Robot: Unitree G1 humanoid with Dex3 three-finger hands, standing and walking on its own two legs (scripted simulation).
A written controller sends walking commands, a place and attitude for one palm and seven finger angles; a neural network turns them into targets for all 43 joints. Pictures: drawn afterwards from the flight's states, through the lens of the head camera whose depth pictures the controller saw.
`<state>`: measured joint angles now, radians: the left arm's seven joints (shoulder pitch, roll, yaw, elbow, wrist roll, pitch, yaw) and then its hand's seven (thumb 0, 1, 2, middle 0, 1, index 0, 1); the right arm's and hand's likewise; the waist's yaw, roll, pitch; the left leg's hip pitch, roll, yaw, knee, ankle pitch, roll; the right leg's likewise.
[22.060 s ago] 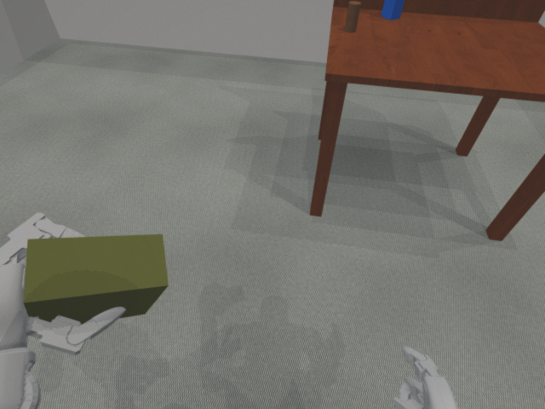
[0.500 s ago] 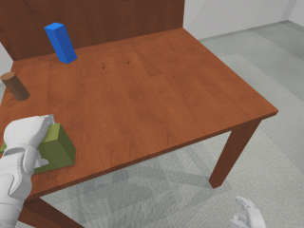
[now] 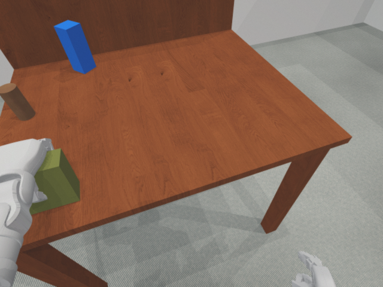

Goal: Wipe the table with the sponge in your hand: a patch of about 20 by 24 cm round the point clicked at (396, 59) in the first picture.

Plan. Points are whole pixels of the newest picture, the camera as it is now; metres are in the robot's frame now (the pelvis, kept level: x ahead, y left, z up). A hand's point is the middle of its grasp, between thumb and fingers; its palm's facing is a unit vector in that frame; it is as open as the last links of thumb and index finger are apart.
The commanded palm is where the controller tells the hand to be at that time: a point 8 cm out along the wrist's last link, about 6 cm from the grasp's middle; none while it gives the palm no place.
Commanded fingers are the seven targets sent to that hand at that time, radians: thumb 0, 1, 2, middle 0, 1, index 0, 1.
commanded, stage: wipe forward along the first lane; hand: left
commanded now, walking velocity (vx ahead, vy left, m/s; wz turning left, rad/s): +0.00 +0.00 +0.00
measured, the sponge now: (42, 189) +0.29 +0.38 +0.02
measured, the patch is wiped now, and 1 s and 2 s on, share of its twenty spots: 0.20 0.45 0.45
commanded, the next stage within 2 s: slide across to the middle lane in 1.40 s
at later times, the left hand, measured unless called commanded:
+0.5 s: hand (34, 160) +0.33 +0.40 +0.07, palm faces -0.11 +0.00 -0.99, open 10.0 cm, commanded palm +0.33 +0.39 +0.10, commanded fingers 0.00 0.10 1.30 -1.20 -1.60 -1.20 -1.60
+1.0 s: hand (40, 140) +0.39 +0.42 +0.07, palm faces -0.15 +0.03 -0.99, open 10.0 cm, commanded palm +0.39 +0.41 +0.10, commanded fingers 0.00 0.10 1.30 -1.20 -1.60 -1.20 -1.60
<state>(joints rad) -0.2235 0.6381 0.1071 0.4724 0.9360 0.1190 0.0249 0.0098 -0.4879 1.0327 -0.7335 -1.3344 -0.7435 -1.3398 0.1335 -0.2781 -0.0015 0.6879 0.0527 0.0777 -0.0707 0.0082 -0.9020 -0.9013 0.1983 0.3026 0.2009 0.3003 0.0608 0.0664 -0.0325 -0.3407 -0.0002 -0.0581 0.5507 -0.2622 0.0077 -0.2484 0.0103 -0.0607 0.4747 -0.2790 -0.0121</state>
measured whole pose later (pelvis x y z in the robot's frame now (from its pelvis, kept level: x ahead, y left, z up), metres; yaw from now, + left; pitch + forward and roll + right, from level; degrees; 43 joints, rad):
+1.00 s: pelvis -0.01 +0.01 -0.01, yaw -2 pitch +12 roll -3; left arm -0.71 0.81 0.14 1.07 1.07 -0.02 0.09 0.02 -0.50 1.05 -0.74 -1.33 -0.74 -1.35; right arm 0.31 -0.30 -0.02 0.74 0.06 0.13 -0.05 0.00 -0.90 -0.90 0.20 0.30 0.20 0.30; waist -0.04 0.05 -0.09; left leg -0.62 0.02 -0.05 0.70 -0.30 0.02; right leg -0.51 0.03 -0.05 0.58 -0.29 0.00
